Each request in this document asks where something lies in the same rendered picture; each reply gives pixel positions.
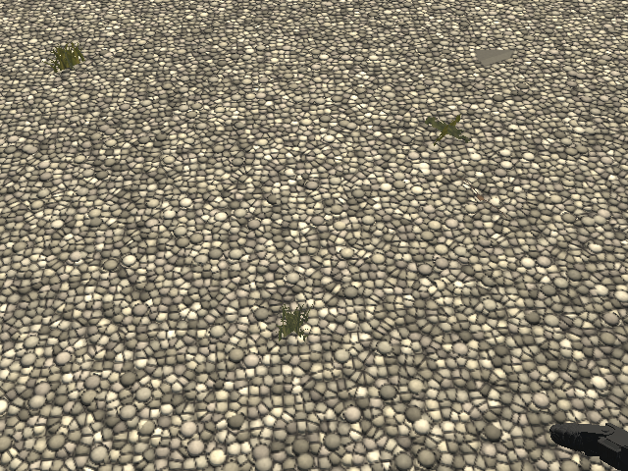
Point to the robot right hand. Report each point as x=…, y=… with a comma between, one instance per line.
x=609, y=442

